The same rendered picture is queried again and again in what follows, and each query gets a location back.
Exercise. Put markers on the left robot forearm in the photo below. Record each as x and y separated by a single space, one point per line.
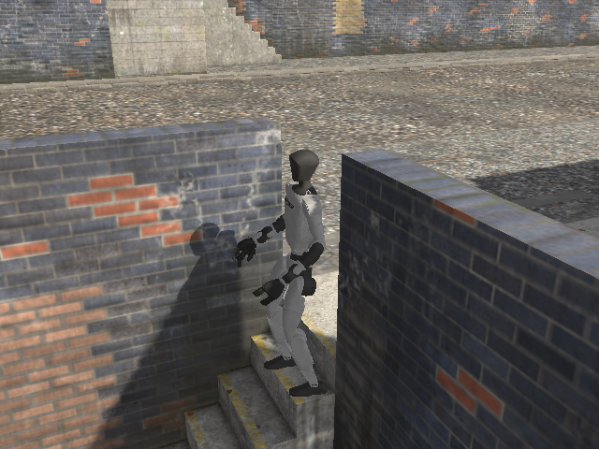
304 262

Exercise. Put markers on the robot right upper arm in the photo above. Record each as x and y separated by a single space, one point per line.
286 188

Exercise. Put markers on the robot left hand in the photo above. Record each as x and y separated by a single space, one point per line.
273 288

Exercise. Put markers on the right robot forearm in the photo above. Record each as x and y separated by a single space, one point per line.
269 231

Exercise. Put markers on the robot right hand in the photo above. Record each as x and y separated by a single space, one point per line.
247 246

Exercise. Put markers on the humanoid robot torso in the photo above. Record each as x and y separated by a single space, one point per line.
297 231

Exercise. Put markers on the right robot thigh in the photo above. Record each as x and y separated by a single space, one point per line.
275 312

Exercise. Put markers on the robot left upper arm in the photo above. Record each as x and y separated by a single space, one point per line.
312 210

